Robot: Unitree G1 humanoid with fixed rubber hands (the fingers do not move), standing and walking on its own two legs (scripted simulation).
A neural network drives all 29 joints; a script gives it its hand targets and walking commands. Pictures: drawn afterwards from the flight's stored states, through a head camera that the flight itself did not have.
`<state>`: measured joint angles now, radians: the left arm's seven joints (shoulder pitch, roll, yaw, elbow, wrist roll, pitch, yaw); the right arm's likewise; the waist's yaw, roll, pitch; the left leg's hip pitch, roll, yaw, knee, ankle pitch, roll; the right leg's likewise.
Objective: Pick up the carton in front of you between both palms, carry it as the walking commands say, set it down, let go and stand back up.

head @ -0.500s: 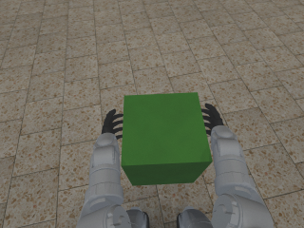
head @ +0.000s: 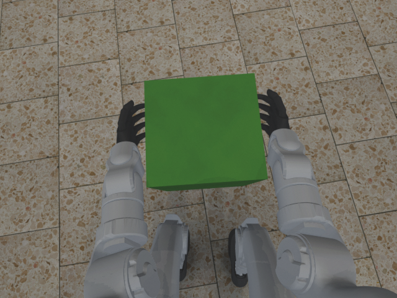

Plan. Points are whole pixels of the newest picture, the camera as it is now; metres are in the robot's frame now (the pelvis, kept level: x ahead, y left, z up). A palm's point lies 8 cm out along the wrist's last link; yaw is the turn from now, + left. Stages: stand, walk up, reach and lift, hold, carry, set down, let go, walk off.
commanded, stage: set down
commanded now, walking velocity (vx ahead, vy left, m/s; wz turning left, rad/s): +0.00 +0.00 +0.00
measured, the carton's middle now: (202, 142) +0.42 +0.04 -0.14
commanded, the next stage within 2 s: none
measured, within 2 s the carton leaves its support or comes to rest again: rests again in 1.70 s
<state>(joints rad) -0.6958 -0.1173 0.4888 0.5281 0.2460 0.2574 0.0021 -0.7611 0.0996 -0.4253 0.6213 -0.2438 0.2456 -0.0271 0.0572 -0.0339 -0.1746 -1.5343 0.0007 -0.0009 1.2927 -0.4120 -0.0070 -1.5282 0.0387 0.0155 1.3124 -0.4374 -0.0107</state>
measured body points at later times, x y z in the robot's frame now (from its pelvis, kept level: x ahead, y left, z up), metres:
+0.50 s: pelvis -0.03 +0.00 -0.13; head +0.26 +0.01 +0.21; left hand +0.44 +0.21 -0.23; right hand +0.49 -0.09 -0.24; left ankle +0.08 +0.12 -0.59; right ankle +0.07 -0.11 -0.59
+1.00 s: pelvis -0.04 +0.01 -0.23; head +0.32 +0.04 +0.04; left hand +0.47 +0.24 -0.39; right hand +0.53 -0.06 -0.39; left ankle +0.08 +0.12 -0.59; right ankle +0.07 -0.11 -0.59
